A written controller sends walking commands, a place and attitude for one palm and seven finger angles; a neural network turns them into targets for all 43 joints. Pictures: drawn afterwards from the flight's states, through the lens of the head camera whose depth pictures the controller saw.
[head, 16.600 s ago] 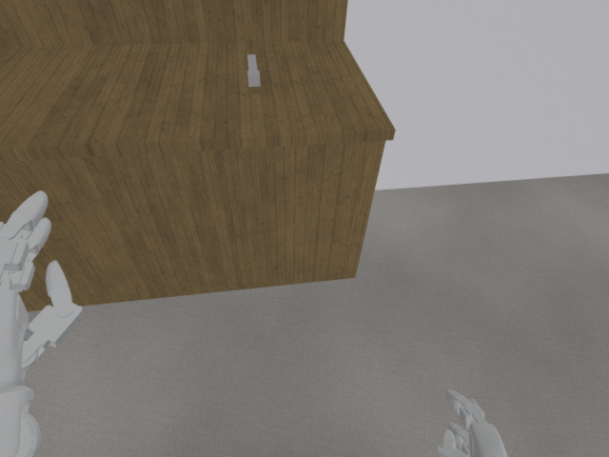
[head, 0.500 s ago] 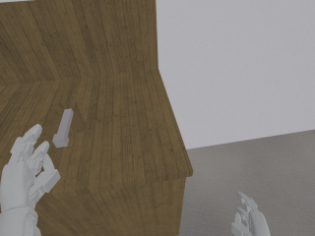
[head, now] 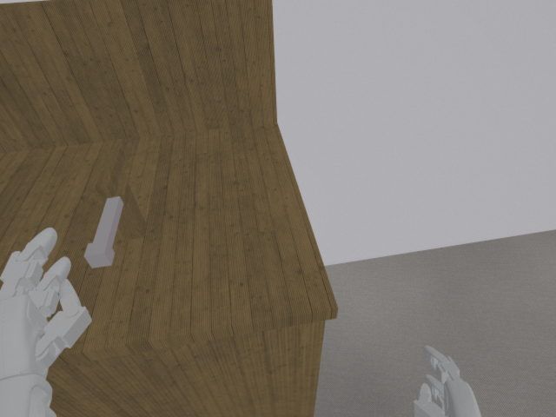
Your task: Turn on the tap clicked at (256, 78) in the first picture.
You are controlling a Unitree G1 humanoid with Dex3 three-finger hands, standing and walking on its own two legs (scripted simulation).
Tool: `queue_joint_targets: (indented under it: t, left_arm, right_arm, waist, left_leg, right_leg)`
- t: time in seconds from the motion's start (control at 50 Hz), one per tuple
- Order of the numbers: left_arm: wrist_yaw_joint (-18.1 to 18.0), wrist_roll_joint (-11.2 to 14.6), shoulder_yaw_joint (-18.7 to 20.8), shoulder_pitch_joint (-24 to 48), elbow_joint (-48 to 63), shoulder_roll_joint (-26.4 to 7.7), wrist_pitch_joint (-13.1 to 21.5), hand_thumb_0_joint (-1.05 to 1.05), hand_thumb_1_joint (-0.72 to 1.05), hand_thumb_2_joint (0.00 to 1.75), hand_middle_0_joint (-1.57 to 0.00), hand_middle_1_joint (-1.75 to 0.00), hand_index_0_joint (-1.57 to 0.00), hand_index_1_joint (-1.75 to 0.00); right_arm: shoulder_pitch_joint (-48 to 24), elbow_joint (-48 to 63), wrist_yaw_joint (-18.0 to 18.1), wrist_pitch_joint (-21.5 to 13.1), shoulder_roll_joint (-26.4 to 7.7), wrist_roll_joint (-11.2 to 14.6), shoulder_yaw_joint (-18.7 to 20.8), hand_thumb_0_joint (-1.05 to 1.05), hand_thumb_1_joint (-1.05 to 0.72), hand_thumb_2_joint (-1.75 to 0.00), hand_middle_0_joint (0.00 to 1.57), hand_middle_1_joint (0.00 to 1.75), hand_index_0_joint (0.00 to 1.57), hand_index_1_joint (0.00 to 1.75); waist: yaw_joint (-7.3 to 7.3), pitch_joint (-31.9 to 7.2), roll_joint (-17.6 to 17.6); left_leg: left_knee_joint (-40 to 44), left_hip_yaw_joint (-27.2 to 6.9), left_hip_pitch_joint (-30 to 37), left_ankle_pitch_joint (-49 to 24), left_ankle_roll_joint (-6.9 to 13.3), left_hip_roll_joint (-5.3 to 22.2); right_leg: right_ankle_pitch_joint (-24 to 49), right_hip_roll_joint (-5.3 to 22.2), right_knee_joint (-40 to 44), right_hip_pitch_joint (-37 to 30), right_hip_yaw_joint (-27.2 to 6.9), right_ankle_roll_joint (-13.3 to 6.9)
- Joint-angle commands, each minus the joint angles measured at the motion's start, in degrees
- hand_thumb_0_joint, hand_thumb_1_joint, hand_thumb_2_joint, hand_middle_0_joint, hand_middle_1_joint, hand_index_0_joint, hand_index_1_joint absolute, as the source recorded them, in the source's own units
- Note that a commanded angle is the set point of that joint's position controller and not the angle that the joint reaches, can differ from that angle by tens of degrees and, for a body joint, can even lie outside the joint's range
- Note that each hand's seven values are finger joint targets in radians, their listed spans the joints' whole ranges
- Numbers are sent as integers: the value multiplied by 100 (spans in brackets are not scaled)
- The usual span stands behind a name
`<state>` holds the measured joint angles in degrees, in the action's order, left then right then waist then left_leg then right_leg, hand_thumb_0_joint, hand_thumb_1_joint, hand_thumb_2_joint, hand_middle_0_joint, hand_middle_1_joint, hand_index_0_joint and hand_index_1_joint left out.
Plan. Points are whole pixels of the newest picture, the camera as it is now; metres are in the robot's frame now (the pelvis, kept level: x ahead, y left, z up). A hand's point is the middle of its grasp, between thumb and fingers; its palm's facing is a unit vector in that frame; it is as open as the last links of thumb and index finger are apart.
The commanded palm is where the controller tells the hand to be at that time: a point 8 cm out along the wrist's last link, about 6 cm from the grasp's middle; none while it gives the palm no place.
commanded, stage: reach beside the lever's end, fingers flat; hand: left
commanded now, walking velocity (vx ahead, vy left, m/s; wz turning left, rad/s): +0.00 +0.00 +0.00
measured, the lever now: (99, 254) +0.29 +0.31 +0.10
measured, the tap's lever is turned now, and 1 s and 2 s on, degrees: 0 0 0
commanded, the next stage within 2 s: push the lever round in 1.90 s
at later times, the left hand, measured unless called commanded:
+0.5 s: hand (83, 295) +0.20 +0.27 +0.13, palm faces +0.50 -0.86 -0.11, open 7.5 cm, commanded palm +0.16 +0.31 +0.13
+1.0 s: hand (86, 278) +0.24 +0.29 +0.12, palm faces +0.53 -0.84 -0.13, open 7.6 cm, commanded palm +0.19 +0.34 +0.12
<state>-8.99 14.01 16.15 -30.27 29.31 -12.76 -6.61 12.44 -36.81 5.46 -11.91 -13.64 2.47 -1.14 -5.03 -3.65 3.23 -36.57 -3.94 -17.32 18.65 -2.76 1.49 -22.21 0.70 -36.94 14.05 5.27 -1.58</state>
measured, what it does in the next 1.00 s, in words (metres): stands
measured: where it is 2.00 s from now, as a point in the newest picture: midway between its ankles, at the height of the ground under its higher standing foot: outside the picture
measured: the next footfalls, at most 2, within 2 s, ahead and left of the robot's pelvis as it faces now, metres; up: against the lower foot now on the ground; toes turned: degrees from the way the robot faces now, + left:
none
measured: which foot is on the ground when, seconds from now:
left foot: down 0.00-1.00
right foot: down 0.00-1.00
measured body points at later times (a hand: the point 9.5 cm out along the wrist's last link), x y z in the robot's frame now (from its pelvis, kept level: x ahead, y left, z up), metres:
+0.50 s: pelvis -0.02 +0.01 +0.00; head -0.03 -0.01 +0.45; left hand +0.17 +0.31 +0.14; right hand +0.17 -0.22 -0.08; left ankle +0.01 +0.15 -0.72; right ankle -0.02 -0.10 -0.72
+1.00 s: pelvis -0.01 +0.02 +0.00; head -0.01 +0.00 +0.45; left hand +0.20 +0.33 +0.13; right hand +0.18 -0.22 -0.08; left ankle +0.01 +0.15 -0.72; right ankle -0.02 -0.10 -0.72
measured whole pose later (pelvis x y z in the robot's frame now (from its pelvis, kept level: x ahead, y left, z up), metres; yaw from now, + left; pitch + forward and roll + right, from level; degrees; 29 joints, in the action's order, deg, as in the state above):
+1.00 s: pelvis -0.01 +0.02 +0.00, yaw -1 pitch +1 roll +0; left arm -8.7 12.4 20.0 -13.0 7.6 -14.3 -2.0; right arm 10.0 -39.2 5.7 -9.8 -13.5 2.2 -1.2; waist -3.3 -1.7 2.7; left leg -35.1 -2.6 -18.7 17.2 -1.7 1.1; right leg -19.9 1.1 -34.8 15.6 3.9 -0.5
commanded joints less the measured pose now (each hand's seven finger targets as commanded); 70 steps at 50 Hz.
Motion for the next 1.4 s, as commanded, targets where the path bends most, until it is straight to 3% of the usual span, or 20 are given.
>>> queue_joint_targets:
  t: [0.0, 0.12, 0.28, 0.34, 0.38, 0.5, 0.54, 0.58, 0.62, 0.7, 0.76, 0.78, 0.8, 0.88, 0.9, 1.0, 1.16, 1.18, 1.26, 1.38]
  left_arm:
    - [51, -27, 457, 735, 1063, -847, 584, 0, 90, 90, -20, -30, -20, -30]
    - [71, -9, 597, 1222, 554, -1060, 573, 0, 90, 90, -20, -30, -20, -30]
    - [-59, -74, 732, 1633, 257, -1177, 584, 0, 90, 90, -19, -28, -19, -28]
    - [-36, -56, 468, 1838, 103, -973, 577, 0, 90, 90, -19, -27, -19, -27]
    - [-77, -85, 763, 1863, -75, -1231, 551, 0, 90, 90, -19, -26, -19, -26]
    - [-131, -185, 454, 2050, 13, -969, 636, 0, 90, 90, -18, -25, -18, -25]
    - [-148, -203, 408, 2151, -41, -949, 706, 0, 90, 90, -18, -24, -18, -24]
    - [-201, -256, 627, 2006, -86, -1146, 755, 0, 90, 90, -18, -24, -18, -24]
    - [-197, -247, 547, 2165, -237, -1069, 775, 0, 90, 90, -18, -23, -18, -23]
    - [-186, -270, 465, 2367, -343, -974, 781, 0, 90, 90, -17, -22, -17, -22]
    - [-131, -234, 667, 2446, -581, -1184, 728, 0, 90, 90, -17, -21, -17, -21]
    - [-144, -258, 845, 2440, -685, -1343, 706, 0, 90, 90, -17, -21, -17, -21]
    - [-117, -243, 730, 2627, -678, -1212, 735, 0, 90, 90, -17, -21, -17, -21]
    - [-42, -222, 1058, 2352, -800, -1457, 807, 0, 90, 90, -17, -20, -17, -20]
    - [-1, -215, 778, 2540, -801, -1200, 853, 0, 90, 90, -17, -20, -17, -20]
    - [112, -173, 877, 2702, -1120, -1258, 1021, 0, 90, 90, -16, -18, -16, -18]
    - [254, -166, 1094, 2834, -1370, -1511, 1234, 0, 90, 90, -16, -16, -16, -16]
    - [225, -193, 1167, 2839, -1451, -1564, 1252, 0, 90, 90, -15, -16, -15, -16]
    - [303, -80, 1383, 3102, -1902, -1767, 1361, 0, 90, 90, -15, -15, -15, -15]
    - [483, -117, 1593, 3820, -2467, -2185, 1445, 0, 90, 90, -15, -15, -15, -15]
  right_arm:
    - [-758, 882, 109, -418, -555, -3, 174, 0, -90, -90, 20, 30, 20, 30]
    - [-868, 779, 182, -473, -597, 12, 156, 0, -90, -90, 20, 30, 20, 30]
    - [-1021, 699, 166, -468, -569, 9, 132, 0, -90, -90, 20, 30, 20, 30]
    - [-1029, 753, 148, -468, -604, 4, 117, 0, -90, -90, 20, 30, 20, 30]
    - [-1070, 682, 170, -428, -613, 4, 131, 0, -90, -90, 20, 30, 20, 30]
    - [-1055, 747, 128, -379, -593, -22, 139, 0, -90, -90, 20, 30, 20, 30]
    - [-1025, 743, 108, -388, -619, -44, 147, 0, -90, -90, 20, 30, 20, 30]
    - [-1030, 688, 105, -355, -616, -55, 151, 0, -90, -90, 20, 30, 20, 30]
    - [-981, 712, 99, -327, -632, -54, 161, 0, -90, -90, 20, 30, 20, 30]
    - [-1016, 702, 113, -267, -618, -56, 158, 0, -90, -90, 20, 30, 20, 30]
    - [-989, 674, 127, -203, -653, -62, 185, 0, -90, -90, 20, 30, 20, 30]
    - [-1023, 615, 141, -159, -636, -55, 169, 0, -90, -90, 20, 30, 20, 30]
    - [-974, 637, 134, -138, -636, -50, 170, 0, -90, -90, 20, 30, 20, 30]
    - [-934, 617, 112, -103, -636, -57, 210, 0, -90, -90, 20, 30, 20, 30]
    - [-909, 640, 100, -96, -617, -49, 200, 0, -90, -90, 20, 30, 20, 30]
    - [-836, 590, 109, -118, -667, -41, 249, 0, -90, -90, 20, 30, 20, 30]
    - [-774, 559, 107, -137, -699, -37, 305, 0, -90, -90, 20, 30, 20, 30]
    - [-799, 511, 106, -131, -679, -36, 282, 0, -90, -90, 20, 30, 20, 30]
    - [-757, 468, 135, -127, -744, -30, 318, 0, -90, -90, 20, 30, 20, 30]
    - [-770, 328, 211, -92, -755, 19, 284, 0, -90, -90, 20, 30, 20, 30]
  waist:
    - [101, -172, -210]
    - [121, -84, -316]
    - [84, -165, 50]
    - [143, -106, -196]
    - [89, -109, -179]
    - [147, -351, 45]
    - [173, -369, -88]
    - [101, -383, 59]
    - [169, -343, -164]
    - [185, -392, -54]
    - [177, -545, -172]
    - [135, -460, 1]
    - [209, -543, -136]
    - [93, -721, 83]
    - [197, -658, 71]
    - [243, -601, -149]
    - [192, -883, 55]
    - [180, -709, 119]
    - [230, -720, -300]
    - [306, -607, 102]
  left_leg:
    - [338, 248, 273, -1256, 377, -228]
    - [473, 208, 155, -727, 395, -261]
    - [597, 206, 224, -576, 352, -259]
    - [634, 188, 131, -424, 366, -262]
    - [674, 205, 136, -413, 365, -264]
    - [668, 225, 292, -649, 336, -253]
    - [650, 207, 302, -716, 342, -240]
    - [670, 198, 295, -783, 319, -236]
    - [653, 190, 257, -809, 328, -223]
    - [677, 200, 289, -814, 320, -237]
    - [606, 247, 306, -1058, 339, -237]
    - [641, 241, 287, -1021, 324, -246]
    - [636, 227, 314, -1106, 319, -234]
    - [562, 278, 371, -1521, 300, -230]
    - [544, 283, 385, -1528, 302, -225]
    - [504, 269, 335, -1498, 321, -212]
    - [434, 307, 319, -1627, 328, -239]
    - [451, 290, 279, -1571, 319, -243]
    - [407, 314, 78, -1334, 375, -259]
    - [408, 330, -3, -993, 401, -286]
  right_leg:
    - [1597, 53, 762, 304, -129, 104]
    - [903, 42, 937, 352, -211, 116]
    - [659, 13, 988, 313, -192, 77]
    - [525, 8, 984, 382, -181, 96]
    - [479, -11, 1028, 310, -200, 86]
    - [742, 0, 909, 293, -164, 60]
    - [830, -21, 874, 310, -146, 63]
    - [873, -35, 842, 250, -139, 37]
    - [924, -39, 827, 291, -126, 48]
    - [932, -27, 826, 258, -133, 41]
    - [1229, -43, 808, 162, -150, 49]
    - [1182, -46, 829, 153, -153, 32]
    - [1281, -40, 796, 138, -142, 30]
    - [1768, -51, 709, -44, -144, 11]
    - [1780, -39, 695, 62, -131, 23]
    - [1781, -62, 690, 154, -128, 36]
    - [1959, -54, 604, 50, -172, 31]
    - [1879, -65, 623, 103, -163, 23]
    - [1779, -60, 668, 121, -222, 73]
    - [1388, -65, 742, 260, -292, 59]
